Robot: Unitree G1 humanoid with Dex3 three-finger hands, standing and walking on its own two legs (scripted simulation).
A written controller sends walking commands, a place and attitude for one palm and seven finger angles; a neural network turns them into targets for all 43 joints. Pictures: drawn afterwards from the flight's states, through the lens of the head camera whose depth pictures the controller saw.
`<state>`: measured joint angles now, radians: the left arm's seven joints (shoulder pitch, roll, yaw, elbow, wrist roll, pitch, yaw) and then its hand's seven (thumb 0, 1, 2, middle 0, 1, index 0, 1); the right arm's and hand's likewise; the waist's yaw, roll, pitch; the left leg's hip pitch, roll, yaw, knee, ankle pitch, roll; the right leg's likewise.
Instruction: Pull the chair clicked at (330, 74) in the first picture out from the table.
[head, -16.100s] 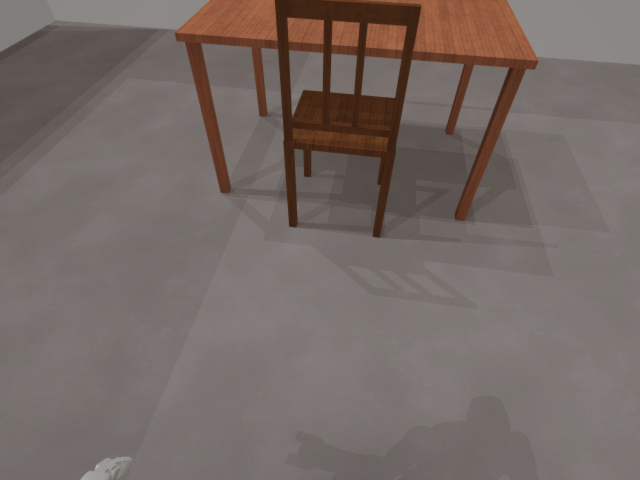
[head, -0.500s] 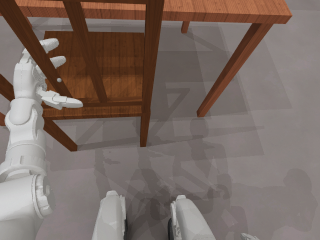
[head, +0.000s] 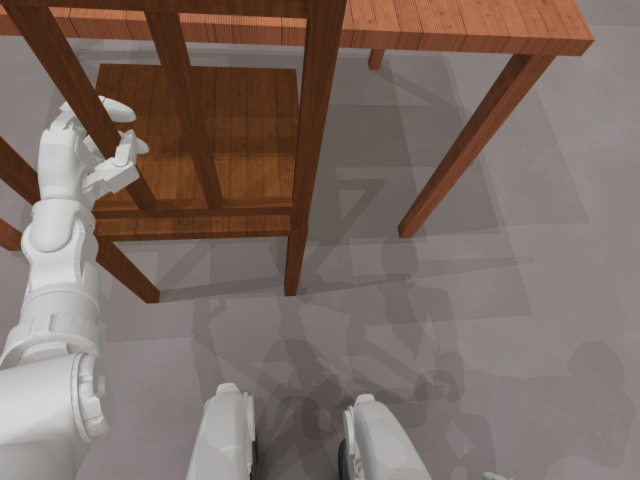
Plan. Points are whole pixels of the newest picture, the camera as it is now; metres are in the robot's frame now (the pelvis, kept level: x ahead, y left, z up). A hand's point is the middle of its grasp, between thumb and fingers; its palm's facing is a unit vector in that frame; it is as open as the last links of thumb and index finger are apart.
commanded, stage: hook a spindle and tug to test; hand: left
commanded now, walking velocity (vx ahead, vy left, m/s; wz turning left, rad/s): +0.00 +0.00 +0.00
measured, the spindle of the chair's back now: (105, 135) +0.51 +0.24 +0.05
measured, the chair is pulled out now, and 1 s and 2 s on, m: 0.00 0.04 0.21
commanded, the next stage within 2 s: step backward, pulling the chair out in 0.58 s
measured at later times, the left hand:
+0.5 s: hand (133, 172) +0.46 +0.21 +0.04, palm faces +0.07 -1.00 -0.03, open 5.4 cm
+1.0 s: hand (149, 184) +0.44 +0.18 +0.05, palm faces +0.17 -0.98 -0.11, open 5.2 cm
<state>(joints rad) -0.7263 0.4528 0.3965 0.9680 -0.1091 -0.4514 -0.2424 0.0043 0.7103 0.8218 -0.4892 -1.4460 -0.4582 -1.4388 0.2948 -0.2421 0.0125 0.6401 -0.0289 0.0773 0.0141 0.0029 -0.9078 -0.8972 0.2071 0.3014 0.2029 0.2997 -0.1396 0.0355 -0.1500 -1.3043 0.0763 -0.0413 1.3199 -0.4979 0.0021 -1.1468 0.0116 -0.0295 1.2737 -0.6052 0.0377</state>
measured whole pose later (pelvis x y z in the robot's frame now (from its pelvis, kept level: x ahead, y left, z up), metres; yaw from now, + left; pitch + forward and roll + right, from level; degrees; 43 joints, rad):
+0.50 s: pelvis +0.02 +0.00 +0.01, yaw +0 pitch +27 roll -4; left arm -0.54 0.38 0.36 0.77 -0.16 -0.42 -0.21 0.01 0.75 0.77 -0.43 -1.45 -0.40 -1.45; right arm 0.28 -0.24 0.00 0.60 -0.01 0.08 0.03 0.00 -0.91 -0.90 0.21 0.30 0.20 0.30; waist -0.13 0.04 -0.16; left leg -1.22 0.08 -0.02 1.26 -0.51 0.00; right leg -1.08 0.01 -0.01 1.22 -0.61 0.04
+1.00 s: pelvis +0.03 +0.00 +0.10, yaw +2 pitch +15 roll -3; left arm -0.57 0.26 0.19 1.02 -0.06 -0.18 0.08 0.04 0.73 0.77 -0.31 -1.09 -0.47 -1.45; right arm 0.28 -0.24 0.03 0.60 0.04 0.13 -0.07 0.00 -0.91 -0.90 0.21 0.30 0.20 0.30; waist -0.11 0.02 -0.05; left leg -0.72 0.05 -0.01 0.80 -0.34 0.00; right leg -0.58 -0.01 -0.03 0.75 -0.39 0.04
